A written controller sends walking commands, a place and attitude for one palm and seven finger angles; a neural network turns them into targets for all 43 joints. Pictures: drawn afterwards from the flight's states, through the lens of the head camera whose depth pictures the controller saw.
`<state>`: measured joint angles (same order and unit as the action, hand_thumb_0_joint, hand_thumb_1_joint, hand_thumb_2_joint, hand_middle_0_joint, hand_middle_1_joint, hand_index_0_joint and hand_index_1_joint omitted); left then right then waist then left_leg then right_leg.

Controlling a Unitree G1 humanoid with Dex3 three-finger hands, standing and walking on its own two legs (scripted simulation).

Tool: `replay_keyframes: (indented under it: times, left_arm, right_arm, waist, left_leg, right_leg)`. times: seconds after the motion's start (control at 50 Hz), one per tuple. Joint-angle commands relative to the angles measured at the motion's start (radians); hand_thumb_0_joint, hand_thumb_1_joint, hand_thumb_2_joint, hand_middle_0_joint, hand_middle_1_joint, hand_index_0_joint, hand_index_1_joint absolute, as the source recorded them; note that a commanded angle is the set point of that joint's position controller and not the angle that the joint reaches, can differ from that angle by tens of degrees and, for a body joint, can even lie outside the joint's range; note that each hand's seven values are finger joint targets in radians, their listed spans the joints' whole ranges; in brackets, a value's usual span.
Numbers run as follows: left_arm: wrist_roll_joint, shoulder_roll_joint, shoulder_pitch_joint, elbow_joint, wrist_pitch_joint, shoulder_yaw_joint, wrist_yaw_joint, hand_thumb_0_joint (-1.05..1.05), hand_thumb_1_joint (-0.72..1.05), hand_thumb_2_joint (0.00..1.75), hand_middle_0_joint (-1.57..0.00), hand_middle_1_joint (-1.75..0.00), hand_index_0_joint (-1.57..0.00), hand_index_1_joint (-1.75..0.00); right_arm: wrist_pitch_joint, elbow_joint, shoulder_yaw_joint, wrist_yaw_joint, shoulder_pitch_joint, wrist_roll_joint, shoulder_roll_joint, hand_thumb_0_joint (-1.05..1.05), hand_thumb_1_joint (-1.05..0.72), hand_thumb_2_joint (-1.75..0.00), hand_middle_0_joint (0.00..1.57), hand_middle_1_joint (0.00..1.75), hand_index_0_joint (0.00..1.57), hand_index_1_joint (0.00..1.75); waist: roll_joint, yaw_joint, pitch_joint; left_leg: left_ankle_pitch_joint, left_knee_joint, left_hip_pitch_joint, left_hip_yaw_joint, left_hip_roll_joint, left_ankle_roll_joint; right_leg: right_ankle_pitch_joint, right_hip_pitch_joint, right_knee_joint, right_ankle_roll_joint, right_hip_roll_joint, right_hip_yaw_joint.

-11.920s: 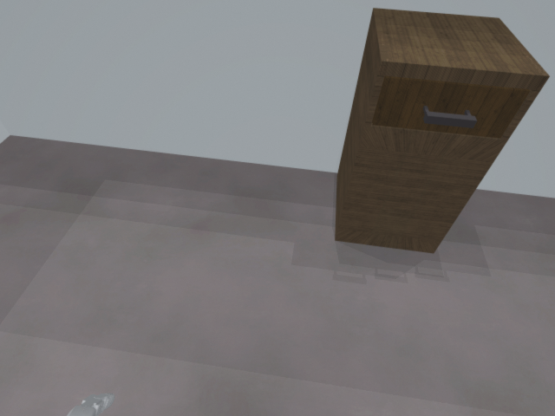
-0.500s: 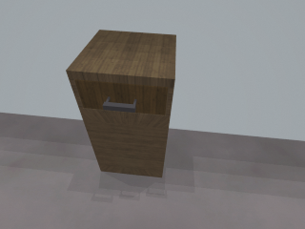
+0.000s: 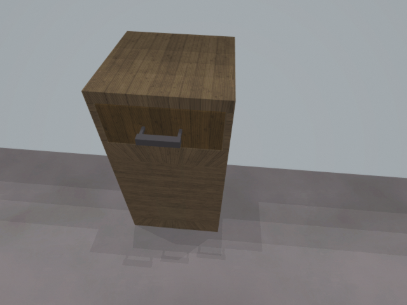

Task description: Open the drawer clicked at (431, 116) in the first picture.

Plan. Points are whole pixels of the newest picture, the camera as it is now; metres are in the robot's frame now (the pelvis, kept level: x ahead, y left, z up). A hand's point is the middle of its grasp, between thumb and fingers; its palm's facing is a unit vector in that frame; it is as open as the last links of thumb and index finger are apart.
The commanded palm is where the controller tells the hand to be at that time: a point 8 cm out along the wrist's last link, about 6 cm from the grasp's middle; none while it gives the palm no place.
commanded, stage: shuffle to correct the standing spot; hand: left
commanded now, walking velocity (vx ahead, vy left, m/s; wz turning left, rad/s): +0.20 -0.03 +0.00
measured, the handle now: (160, 135) +0.60 +0.17 -0.06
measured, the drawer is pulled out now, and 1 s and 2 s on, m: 0.00 0.00 0.00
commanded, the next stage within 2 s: come to a stop and stand still in 0.10 s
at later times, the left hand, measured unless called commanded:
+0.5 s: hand out of the picture +0.11 +0.19 -0.18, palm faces +0.02 -0.98 -0.19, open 7.4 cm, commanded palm none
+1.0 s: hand out of the picture +0.12 +0.15 -0.17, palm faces +0.07 -0.98 -0.18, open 7.2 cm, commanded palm none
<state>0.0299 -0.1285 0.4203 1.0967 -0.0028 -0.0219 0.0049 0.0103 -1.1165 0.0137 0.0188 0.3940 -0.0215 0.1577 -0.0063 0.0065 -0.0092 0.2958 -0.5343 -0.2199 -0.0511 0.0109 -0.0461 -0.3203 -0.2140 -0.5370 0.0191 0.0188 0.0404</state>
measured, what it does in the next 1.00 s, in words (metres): steps on the spot: left foot, then right foot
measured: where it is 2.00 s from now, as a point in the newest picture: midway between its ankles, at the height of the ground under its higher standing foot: outside the picture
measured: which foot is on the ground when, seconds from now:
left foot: down 0.00-0.04, up 0.06-0.24, down 0.26-0.62, up 0.64-0.88, down 0.90-1.00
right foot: down 0.00-0.28, up 0.30-0.58, down 0.60-1.00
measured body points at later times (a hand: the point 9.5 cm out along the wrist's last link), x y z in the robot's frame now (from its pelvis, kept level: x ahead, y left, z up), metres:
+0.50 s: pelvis +0.09 +0.02 +0.00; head +0.11 +0.02 +0.45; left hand +0.11 +0.24 -0.16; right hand +0.13 -0.22 -0.15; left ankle +0.12 +0.11 -0.73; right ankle +0.09 -0.10 -0.71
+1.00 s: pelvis +0.06 -0.03 +0.00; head +0.06 -0.01 +0.45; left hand +0.12 +0.20 -0.15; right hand +0.05 -0.24 -0.15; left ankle +0.04 +0.09 -0.73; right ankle +0.11 -0.11 -0.73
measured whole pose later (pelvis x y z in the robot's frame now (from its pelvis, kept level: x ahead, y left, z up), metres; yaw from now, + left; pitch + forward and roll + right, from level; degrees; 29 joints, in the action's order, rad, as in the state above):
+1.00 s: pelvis +0.06 -0.03 +0.00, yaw +0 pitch -1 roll -1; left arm 0.01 -0.16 0.22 1.00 -0.01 -0.04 0.03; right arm 0.03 -1.10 0.01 0.02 0.32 -0.03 0.12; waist 0.02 0.00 -0.01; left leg 0.30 -0.49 -0.17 -0.05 -0.03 0.00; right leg -0.16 -0.26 -0.44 0.05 -0.02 0.13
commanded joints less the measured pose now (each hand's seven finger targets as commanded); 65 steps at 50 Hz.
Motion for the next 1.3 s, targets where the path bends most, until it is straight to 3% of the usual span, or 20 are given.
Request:
replay_keyframes:
  times: [0.0, 0.02, 0.06, 0.2, 0.22, 0.24, 0.26, 0.28, 0.38, 0.48, 0.56, 0.6, 0.62, 0.68, 0.8, 0.86, 0.9, 1.2, 1.24, 1.28]
  left_arm:
    - [-0.003, -0.09, 0.132, -0.011, 0.036, -0.025, 0.015, 0.0, 0.9, 0.9, -0.2, -0.3, -0.2, -0.3]
    - [-0.007, -0.134, 0.184, 0.005, 0.043, -0.037, 0.024, 0.0, 0.9, 0.9, -0.2, -0.3, -0.2, -0.3]
    - [-0.007, -0.145, 0.215, 0.014, 0.054, -0.046, 0.035, 0.0, 0.9, 0.9, -0.2, -0.3, -0.2, -0.3]
    - [-0.007, -0.104, 0.031, -0.023, 0.048, -0.036, 0.022, 0.0, 0.9, 0.9, -0.2, -0.3, -0.2, -0.3]
    - [-0.01, -0.074, 0.04, -0.023, 0.041, -0.028, 0.02, 0.0, 0.9, 0.9, -0.2, -0.3, -0.2, -0.3]
    - [-0.013, -0.034, 0.069, -0.031, 0.034, -0.019, 0.021, 0.0, 0.9, 0.9, -0.2, -0.3, -0.2, -0.3]
    - [-0.013, -0.029, 0.067, -0.049, 0.029, -0.012, 0.025, 0.0, 0.9, 0.9, -0.2, -0.3, -0.2, -0.3]
    - [-0.011, -0.025, 0.063, -0.057, 0.02, -0.013, 0.029, 0.0, 0.9, 0.9, -0.2, -0.3, -0.2, -0.3]
    - [-0.008, -0.028, 0.036, -0.055, -0.02, -0.012, 0.03, 0.0, 0.9, 0.9, -0.2, -0.3, -0.2, -0.3]
    - [-0.003, -0.052, -0.021, -0.123, -0.041, -0.03, 0.023, 0.0, 0.9, 0.9, -0.2, -0.3, -0.2, -0.3]
    - [0.0, -0.084, -0.012, -0.146, -0.028, -0.043, 0.02, 0.0, 0.9, 0.9, -0.2, -0.3, -0.2, -0.3]
    - [0.01, -0.191, -0.061, -0.166, -0.011, -0.054, 0.029, 0.0, 0.9, 0.9, -0.2, -0.3, -0.2, -0.3]
    - [0.003, -0.217, -0.074, -0.174, -0.009, -0.053, 0.029, 0.0, 0.9, 0.9, -0.2, -0.3, -0.2, -0.3]
    - [0.001, -0.171, -0.197, -0.2, -0.011, -0.047, 0.04, 0.0, 0.9, 0.9, -0.2, -0.3, -0.2, -0.3]
    - [-0.003, -0.18, -0.166, -0.177, -0.006, -0.046, 0.037, 0.0, 0.9, 0.9, -0.2, -0.3, -0.2, -0.3]
    - [-0.02, -0.142, -0.166, -0.157, -0.01, -0.035, 0.03, 0.0, 0.9, 0.9, -0.2, -0.3, -0.2, -0.3]
    - [-0.023, -0.091, -0.146, -0.144, -0.008, -0.025, 0.024, 0.0, 0.9, 0.9, -0.2, -0.3, -0.2, -0.3]
    - [-0.016, -0.076, -0.042, -0.022, 0.011, -0.01, 0.032, 0.0, 0.9, 0.9, -0.2, -0.3, -0.2, -0.3]
    - [-0.004, -0.111, 0.017, 0.002, 0.037, 0.012, 0.07, 0.0, 0.9, 0.9, -0.2, -0.3, -0.2, -0.3]
    - [-0.012, -0.118, 0.011, 0.001, 0.05, 0.011, 0.051, 0.0, 0.9, 0.9, -0.2, -0.3, -0.2, -0.3]
  right_arm:
    - [-0.035, 0.078, 0.017, 0.006, -0.043, 0.008, 0.079, 0.0, -0.9, -0.9, 0.2, 0.3, 0.2, 0.3]
    - [-0.039, 0.094, 0.013, 0.0, -0.061, 0.007, 0.049, 0.0, -0.9, -0.9, 0.2, 0.3, 0.2, 0.3]
    - [-0.043, 0.128, 0.023, -0.01, -0.131, 0.003, 0.063, 0.0, -0.9, -0.9, 0.2, 0.3, 0.2, 0.3]
    - [-0.061, 0.071, 0.016, -0.016, 0.018, 0.007, 0.012, 0.0, -0.9, -0.9, 0.2, 0.3, 0.2, 0.3]
    - [-0.063, 0.043, 0.024, -0.005, 0.087, 0.005, 0.054, 0.0, -0.9, -0.9, 0.2, 0.3, 0.2, 0.3]
    - [-0.066, 0.03, 0.042, 0.009, 0.146, -0.003, 0.14, 0.0, -0.9, -0.9, 0.2, 0.3, 0.2, 0.3]
    - [-0.058, 0.038, 0.05, 0.021, 0.176, 0.001, 0.192, 0.0, -0.9, -0.9, 0.2, 0.3, 0.2, 0.3]
    - [-0.045, 0.059, 0.048, 0.027, 0.109, 0.0, 0.195, 0.0, -0.9, -0.9, 0.2, 0.3, 0.2, 0.3]
    - [-0.034, 0.093, 0.028, 0.039, -0.087, 0.004, 0.149, 0.0, -0.9, -0.9, 0.2, 0.3, 0.2, 0.3]
    - [-0.015, 0.114, 0.062, 0.042, -0.113, -0.003, 0.182, 0.0, -0.9, -0.9, 0.2, 0.3, 0.2, 0.3]
    - [0.002, 0.128, 0.069, 0.028, -0.151, -0.001, 0.162, 0.0, -0.9, -0.9, 0.2, 0.3, 0.2, 0.3]
    - [0.013, 0.142, 0.056, 0.015, -0.108, 0.009, 0.057, 0.0, -0.9, -0.9, 0.2, 0.3, 0.2, 0.3]
    - [0.026, 0.147, 0.055, 0.015, -0.116, 0.012, 0.054, 0.0, -0.9, -0.9, 0.2, 0.3, 0.2, 0.3]
    - [0.041, 0.121, 0.054, 0.009, -0.109, 0.006, 0.049, 0.0, -0.9, -0.9, 0.2, 0.3, 0.2, 0.3]
    - [0.022, 0.096, 0.034, 0.005, -0.065, 0.008, 0.033, 0.0, -0.9, -0.9, 0.2, 0.3, 0.2, 0.3]
    - [0.006, 0.055, 0.026, 0.011, 0.02, 0.008, 0.047, 0.0, -0.9, -0.9, 0.2, 0.3, 0.2, 0.3]
    - [-0.004, 0.076, 0.023, 0.013, -0.057, -0.005, 0.095, 0.0, -0.9, -0.9, 0.2, 0.3, 0.2, 0.3]
    - [0.002, 0.013, -0.001, 0.014, 0.054, 0.001, 0.038, 0.0, -0.9, -0.9, 0.2, 0.3, 0.2, 0.3]
    - [-0.03, 0.079, -0.002, -0.001, -0.069, 0.005, 0.091, 0.0, -0.9, -0.9, 0.2, 0.3, 0.2, 0.3]
    - [-0.031, 0.093, -0.016, 0.0, 0.031, 0.007, 0.023, 0.0, -0.9, -0.9, 0.2, 0.3, 0.2, 0.3]
  waist:
    - [0.123, -0.059, -0.159]
    - [0.245, -0.069, -0.134]
    - [0.184, -0.078, -0.139]
    - [0.076, 0.054, -0.103]
    - [-0.017, 0.07, -0.075]
    - [-0.199, 0.073, -0.023]
    - [-0.249, 0.068, 0.022]
    - [-0.142, 0.042, -0.002]
    - [-0.128, -0.01, -0.058]
    - [-0.127, -0.008, 0.024]
    - [-0.079, -0.038, 0.053]
    - [0.244, -0.009, 0.043]
    - [0.227, -0.024, 0.05]
    - [0.19, 0.013, -0.009]
    - [0.095, -0.001, 0.017]
    - [0.008, 0.018, 0.009]
    - [-0.119, -0.033, -0.049]
    - [0.029, -0.004, -0.113]
    - [-0.042, -0.039, -0.186]
    - [-0.014, 0.017, -0.001]
  left_leg:
    - [0.229, 0.027, -0.326, 0.082, -0.054, -0.024]
    - [0.158, -0.149, -0.393, -0.023, -0.006, -0.004]
    - [0.219, -0.392, -0.475, 0.003, -0.051, -0.003]
    - [-0.089, -0.003, 0.052, -0.093, -0.031, 0.021]
    - [-0.119, 0.062, 0.154, -0.032, -0.073, 0.02]
    - [-0.239, 0.157, 0.237, 0.242, -0.274, -0.047]
    - [-0.41, 0.239, 0.235, 0.392, -0.429, -0.136]
    - [-0.468, 0.234, 0.151, 0.359, -0.453, -0.183]
    - [-0.82, 0.172, -0.008, 0.111, -0.348, -0.137]
    - [-0.754, 0.144, 0.028, 0.095, -0.356, -0.137]
    - [-0.43, 0.041, -0.045, 0.041, -0.269, -0.053]
    - [0.097, -0.171, -0.163, -0.087, -0.052, 0.044]
    - [0.26, -0.314, -0.158, -0.025, -0.036, 0.044]
    - [0.19, -0.503, -0.183, 0.045, -0.054, 0.036]
    - [0.137, -0.13, -0.083, -0.003, -0.053, 0.051]
    - [-0.039, 0.181, 0.071, 0.079, -0.091, 0.026]
    - [0.011, 0.268, -0.109, 0.2, -0.211, -0.026]
    - [0.095, 0.247, -0.075, 0.076, -0.096, 0.008]
    - [0.01, 0.09, -0.129, 0.0, -0.115, 0.05]
    - [0.02, 0.077, -0.027, 0.045, -0.068, 0.033]
  right_leg:
    - [-0.177, 0.132, 0.203, 0.085, 0.135, -0.223]
    - [-0.176, 0.2, 0.291, 0.14, 0.246, -0.373]
    - [-0.056, 0.214, 0.341, 0.219, 0.341, -0.455]
    - [0.09, -0.137, 0.148, 0.095, 0.139, -0.072]
    - [0.13, -0.176, 0.005, 0.059, 0.09, -0.035]
    - [0.01, -0.282, -0.181, 0.0, 0.011, 0.022]
    - [-0.249, -0.296, -0.342, -0.022, -0.001, 0.021]
    - [-0.258, -0.252, -0.394, -0.015, 0.033, -0.026]
    - [-0.113, -0.112, -0.245, -0.041, 0.059, 0.001]
    - [-0.047, -0.099, -0.229, -0.028, 0.028, 0.01]
    - [0.206, 0.041, 0.021, -0.023, 0.032, 0.013]
    - [0.528, 0.055, 0.169, 0.064, 0.262, -0.247]
    - [0.541, 0.0, 0.209, 0.146, 0.336, -0.252]
    - [0.299, -0.084, 0.248, 0.173, 0.259, -0.21]
    - [0.217, 0.005, 0.239, 0.163, 0.222, -0.181]
    - [0.043, -0.062, 0.182, 0.068, 0.135, -0.123]
    - [0.106, 0.016, 0.156, 0.003, 0.049, -0.045]
    - [-0.041, -0.012, 0.29, -0.005, 0.083, -0.098]
    - [0.239, -0.034, 0.189, -0.017, 0.121, -0.088]
    - [0.113, 0.015, 0.198, 0.047, 0.161, -0.137]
